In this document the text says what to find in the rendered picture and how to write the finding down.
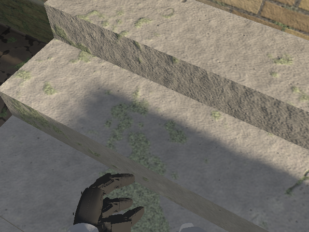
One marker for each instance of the robot right shin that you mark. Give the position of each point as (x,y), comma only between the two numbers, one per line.
(185,225)

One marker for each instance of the left robot forearm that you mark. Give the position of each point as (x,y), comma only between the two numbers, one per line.
(83,227)

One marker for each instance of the left robot hand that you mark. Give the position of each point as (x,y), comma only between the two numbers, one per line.
(95,210)

